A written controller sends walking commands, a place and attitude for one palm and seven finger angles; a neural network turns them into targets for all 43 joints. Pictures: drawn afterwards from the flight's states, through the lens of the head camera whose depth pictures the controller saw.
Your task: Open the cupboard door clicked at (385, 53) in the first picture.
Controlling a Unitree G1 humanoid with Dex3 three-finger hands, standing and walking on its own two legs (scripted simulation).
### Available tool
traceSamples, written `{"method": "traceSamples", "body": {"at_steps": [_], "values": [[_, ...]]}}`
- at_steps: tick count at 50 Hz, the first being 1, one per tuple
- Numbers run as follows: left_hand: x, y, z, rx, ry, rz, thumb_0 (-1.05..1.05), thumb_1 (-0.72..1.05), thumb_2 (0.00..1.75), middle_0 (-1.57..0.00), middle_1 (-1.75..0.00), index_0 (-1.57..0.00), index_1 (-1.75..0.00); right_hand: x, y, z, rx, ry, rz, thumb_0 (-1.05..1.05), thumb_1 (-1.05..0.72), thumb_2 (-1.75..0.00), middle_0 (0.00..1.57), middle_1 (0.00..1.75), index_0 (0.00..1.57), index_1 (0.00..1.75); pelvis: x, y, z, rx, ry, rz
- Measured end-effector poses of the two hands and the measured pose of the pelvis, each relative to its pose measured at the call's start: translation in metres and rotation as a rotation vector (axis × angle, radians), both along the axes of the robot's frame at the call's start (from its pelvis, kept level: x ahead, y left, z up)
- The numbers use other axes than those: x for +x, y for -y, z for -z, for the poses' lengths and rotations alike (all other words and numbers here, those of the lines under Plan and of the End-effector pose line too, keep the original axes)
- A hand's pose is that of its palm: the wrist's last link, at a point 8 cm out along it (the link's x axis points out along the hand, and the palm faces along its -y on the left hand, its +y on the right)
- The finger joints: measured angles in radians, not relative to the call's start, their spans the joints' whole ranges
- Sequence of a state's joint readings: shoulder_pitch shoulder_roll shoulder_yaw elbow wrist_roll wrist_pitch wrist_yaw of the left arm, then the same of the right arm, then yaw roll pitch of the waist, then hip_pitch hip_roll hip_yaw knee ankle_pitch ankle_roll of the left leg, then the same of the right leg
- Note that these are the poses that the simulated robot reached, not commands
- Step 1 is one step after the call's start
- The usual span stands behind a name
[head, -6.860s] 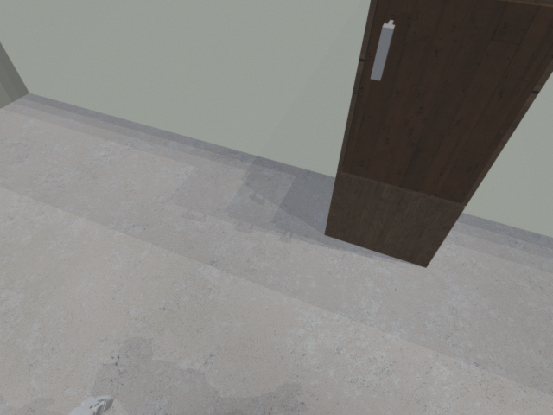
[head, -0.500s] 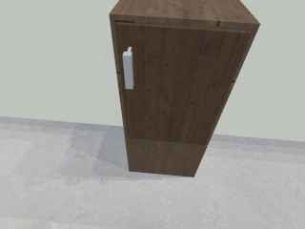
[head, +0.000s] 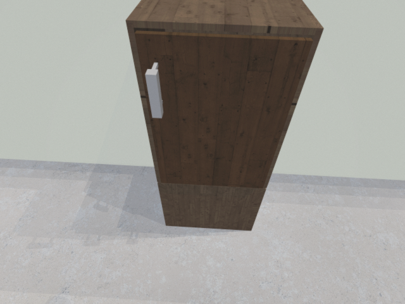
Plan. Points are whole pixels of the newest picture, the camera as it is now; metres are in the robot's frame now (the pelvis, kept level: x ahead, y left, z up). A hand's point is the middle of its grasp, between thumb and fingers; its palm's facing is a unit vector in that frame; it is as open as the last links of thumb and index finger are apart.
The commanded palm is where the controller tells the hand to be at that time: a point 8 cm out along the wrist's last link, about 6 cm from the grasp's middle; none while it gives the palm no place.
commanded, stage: look again from close up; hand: left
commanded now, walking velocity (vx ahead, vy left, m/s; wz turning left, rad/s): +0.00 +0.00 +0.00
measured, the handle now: (156, 90) +0.60 +0.16 +0.11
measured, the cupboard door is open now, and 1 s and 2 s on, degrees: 0 0 0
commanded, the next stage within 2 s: shuffle to correct the standing spot in 0.38 s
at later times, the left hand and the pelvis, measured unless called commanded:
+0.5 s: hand out of the picture -0.02 +0.13 -0.17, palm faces +0.06 -0.98 -0.17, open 7.4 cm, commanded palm none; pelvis -0.01 -0.04 +0.00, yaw +1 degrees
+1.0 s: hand out of the picture +0.02 +0.12 -0.18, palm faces +0.16 -0.97 -0.16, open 7.4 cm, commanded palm none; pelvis +0.06 -0.04 -0.01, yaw +3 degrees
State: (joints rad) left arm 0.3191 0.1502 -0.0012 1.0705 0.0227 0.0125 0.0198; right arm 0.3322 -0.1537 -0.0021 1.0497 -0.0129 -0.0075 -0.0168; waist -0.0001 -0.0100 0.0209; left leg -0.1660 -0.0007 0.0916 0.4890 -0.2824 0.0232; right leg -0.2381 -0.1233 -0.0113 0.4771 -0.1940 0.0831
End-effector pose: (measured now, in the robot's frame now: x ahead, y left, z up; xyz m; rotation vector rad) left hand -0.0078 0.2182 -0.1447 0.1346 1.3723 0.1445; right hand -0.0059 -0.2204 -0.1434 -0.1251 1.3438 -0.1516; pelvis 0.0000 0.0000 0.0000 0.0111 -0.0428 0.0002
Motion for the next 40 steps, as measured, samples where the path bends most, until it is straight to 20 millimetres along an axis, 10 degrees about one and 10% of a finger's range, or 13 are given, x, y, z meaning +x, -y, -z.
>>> {"method": "traceSamples", "body": {"at_steps": [27, 40], "values": [[-0.017, 0.044, 0.000, -0.013, -0.005, -0.040, 0.01, 0.91, 0.90, -0.20, -0.30, -0.20, -0.29, -0.016, 0.029, 0.001, 0.020, -0.041, -0.005, 0.00, -0.91, -0.90, 0.20, 0.30, 0.20, 0.30, -0.010, 0.038, -0.002, -0.004, -0.004, -0.014], [-0.017, 0.041, 0.009, -0.042, -0.053, -0.075, 0.01, 0.90, 0.90, -0.20, -0.30, -0.20, -0.29, -0.023, 0.029, 0.000, -0.003, -0.098, 0.023, 0.00, -0.91, -0.90, 0.20, 0.30, 0.20, 0.30, 0.015, 0.034, 0.004, -0.011, -0.027, -0.012]]}}
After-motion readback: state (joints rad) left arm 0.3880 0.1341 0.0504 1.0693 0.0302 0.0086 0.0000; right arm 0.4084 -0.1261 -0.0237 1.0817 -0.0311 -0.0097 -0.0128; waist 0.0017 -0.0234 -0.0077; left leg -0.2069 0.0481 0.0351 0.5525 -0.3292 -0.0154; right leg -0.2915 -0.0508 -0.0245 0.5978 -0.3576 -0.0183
